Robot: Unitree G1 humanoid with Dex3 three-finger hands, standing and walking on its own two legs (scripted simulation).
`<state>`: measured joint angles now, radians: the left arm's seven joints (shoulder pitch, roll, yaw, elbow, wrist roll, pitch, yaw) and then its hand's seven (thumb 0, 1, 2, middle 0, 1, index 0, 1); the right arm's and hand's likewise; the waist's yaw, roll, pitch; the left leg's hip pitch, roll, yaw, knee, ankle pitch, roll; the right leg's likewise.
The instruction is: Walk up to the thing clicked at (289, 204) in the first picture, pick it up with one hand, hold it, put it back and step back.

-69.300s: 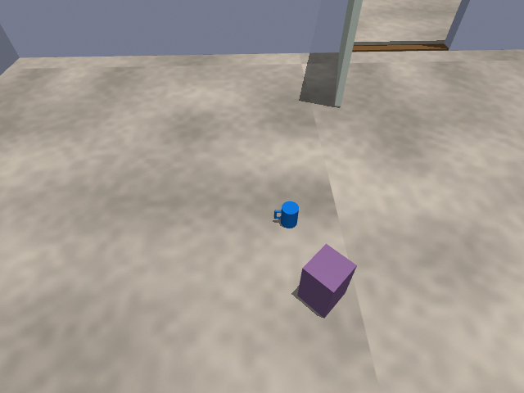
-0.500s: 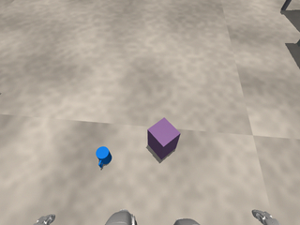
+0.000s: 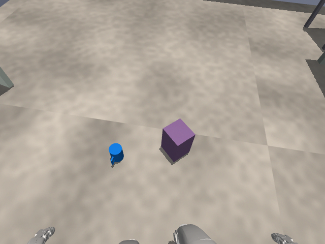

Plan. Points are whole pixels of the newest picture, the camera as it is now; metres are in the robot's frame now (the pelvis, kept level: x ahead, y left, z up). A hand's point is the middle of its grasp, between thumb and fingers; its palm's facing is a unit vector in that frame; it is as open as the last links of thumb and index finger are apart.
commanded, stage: step back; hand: left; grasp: from above
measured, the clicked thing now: (115, 155) +0.67 +0.28 -0.71
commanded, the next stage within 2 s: none
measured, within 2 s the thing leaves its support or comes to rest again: neither
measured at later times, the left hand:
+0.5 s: hand out of the picture -0.06 +0.23 -0.13, palm faces +0.02 -0.89 -0.45, open 7.4 cm
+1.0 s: hand out of the picture -0.28 +0.21 -0.15, palm faces -0.02 -0.90 -0.43, open 7.4 cm
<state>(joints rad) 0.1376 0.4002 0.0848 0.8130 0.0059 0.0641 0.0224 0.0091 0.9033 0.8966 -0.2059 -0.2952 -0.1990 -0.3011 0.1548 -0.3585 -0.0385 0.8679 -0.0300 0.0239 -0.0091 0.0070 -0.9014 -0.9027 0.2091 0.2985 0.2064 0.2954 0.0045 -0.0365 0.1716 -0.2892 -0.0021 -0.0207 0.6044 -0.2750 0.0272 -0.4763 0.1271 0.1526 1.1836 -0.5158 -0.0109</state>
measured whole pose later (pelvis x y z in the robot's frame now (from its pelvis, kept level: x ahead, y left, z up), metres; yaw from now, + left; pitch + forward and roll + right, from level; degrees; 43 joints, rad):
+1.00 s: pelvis -0.35 -0.07 -0.01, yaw -2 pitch -3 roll +0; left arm 0.21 0.36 0.06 0.89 0.03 0.03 0.01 0.01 0.90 0.90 -0.21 -0.30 -0.20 -0.30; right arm 0.08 -0.41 -0.06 0.83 -0.01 0.09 -0.01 0.01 -0.90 -0.90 0.21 0.30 0.20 0.30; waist 0.04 0.05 0.16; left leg -0.52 -0.02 -0.10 0.91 -0.43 -0.01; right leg -0.26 0.03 0.02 0.70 -0.39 -0.02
